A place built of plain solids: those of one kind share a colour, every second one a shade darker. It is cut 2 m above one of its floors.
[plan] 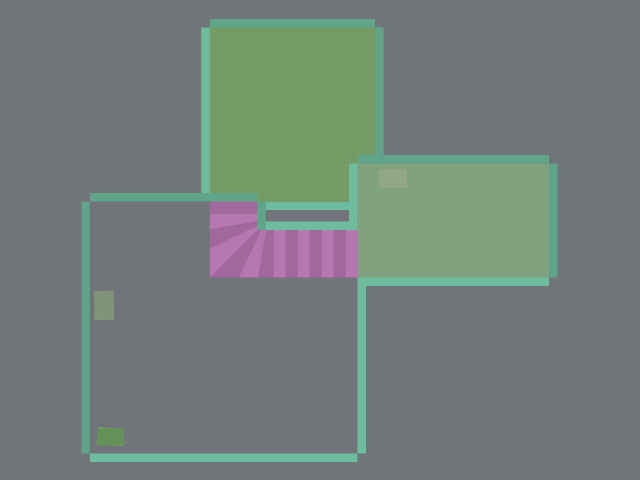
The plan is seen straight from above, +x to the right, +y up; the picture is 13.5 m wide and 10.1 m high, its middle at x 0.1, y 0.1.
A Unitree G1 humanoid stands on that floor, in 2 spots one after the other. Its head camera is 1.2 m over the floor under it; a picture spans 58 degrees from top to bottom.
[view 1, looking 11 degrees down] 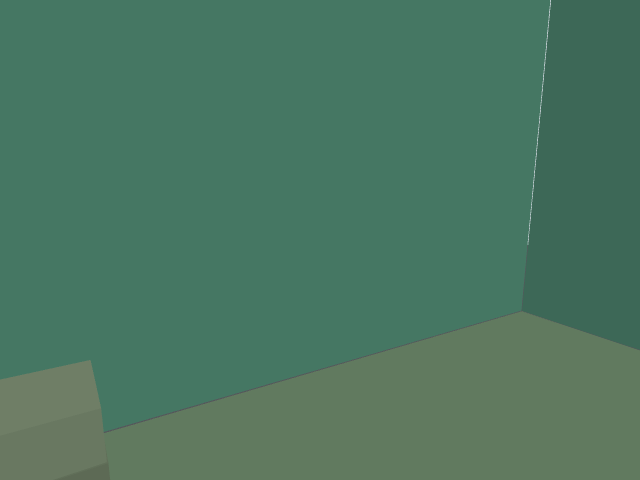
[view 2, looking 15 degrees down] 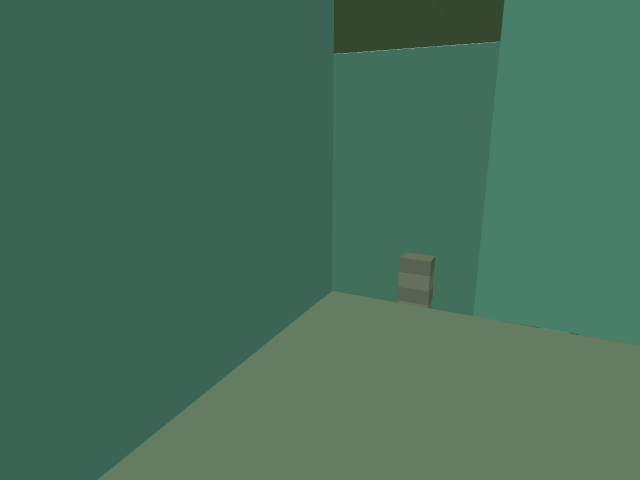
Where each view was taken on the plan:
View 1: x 1.89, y -0.25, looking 59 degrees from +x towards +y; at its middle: wall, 2.33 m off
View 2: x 3.64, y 0.55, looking -154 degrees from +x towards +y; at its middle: wall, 2.93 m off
